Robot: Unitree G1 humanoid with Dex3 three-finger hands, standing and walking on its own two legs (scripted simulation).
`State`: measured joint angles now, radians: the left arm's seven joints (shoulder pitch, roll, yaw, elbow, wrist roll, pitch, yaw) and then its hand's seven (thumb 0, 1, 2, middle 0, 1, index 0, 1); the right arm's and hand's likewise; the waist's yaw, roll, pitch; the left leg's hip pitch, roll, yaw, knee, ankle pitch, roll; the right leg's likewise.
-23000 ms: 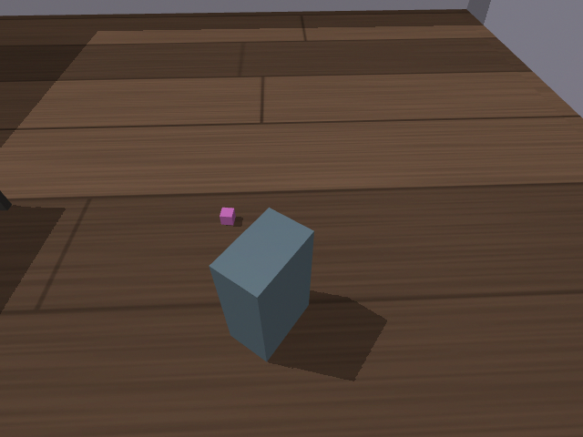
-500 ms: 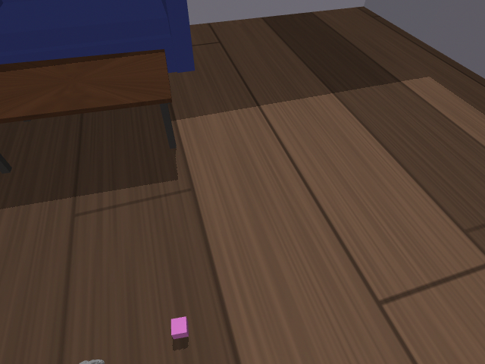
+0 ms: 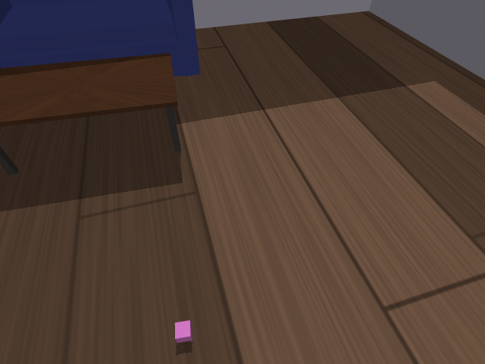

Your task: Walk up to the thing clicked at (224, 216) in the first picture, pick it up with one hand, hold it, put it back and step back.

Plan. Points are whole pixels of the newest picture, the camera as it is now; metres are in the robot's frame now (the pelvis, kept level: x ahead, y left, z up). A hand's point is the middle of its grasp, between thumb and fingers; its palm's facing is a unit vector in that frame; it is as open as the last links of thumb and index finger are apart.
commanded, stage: walk up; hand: left
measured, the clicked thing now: (183, 331) +0.39 +0.24 -0.75
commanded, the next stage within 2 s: stand in 0.16 s
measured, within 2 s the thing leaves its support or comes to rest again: neither
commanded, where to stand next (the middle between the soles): +0.01 +0.00 m, yaw +2 degrees
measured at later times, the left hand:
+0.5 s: hand out of the picture +0.08 +0.25 -0.16, palm faces -0.02 -0.94 -0.34, open 7.4 cm
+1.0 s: hand out of the picture +0.06 +0.25 -0.16, palm faces -0.02 -0.94 -0.34, open 7.4 cm
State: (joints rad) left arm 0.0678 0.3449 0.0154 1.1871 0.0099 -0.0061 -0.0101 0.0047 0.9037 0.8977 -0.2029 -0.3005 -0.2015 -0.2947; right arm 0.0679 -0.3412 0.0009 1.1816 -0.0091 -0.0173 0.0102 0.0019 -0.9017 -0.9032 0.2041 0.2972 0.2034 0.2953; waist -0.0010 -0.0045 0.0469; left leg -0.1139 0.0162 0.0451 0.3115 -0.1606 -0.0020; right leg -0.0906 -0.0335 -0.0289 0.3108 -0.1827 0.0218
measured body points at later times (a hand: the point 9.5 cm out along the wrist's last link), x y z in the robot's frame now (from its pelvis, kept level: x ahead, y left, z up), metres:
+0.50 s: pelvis +0.00 +0.00 +0.00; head +0.01 +0.00 +0.45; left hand +0.09 +0.30 -0.13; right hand +0.09 -0.30 -0.13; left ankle +0.01 +0.12 -0.75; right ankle -0.01 -0.13 -0.75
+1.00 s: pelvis -0.01 +0.00 +0.00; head +0.00 +0.00 +0.45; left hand +0.06 +0.30 -0.13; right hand +0.06 -0.30 -0.13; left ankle +0.01 +0.12 -0.75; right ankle -0.01 -0.13 -0.75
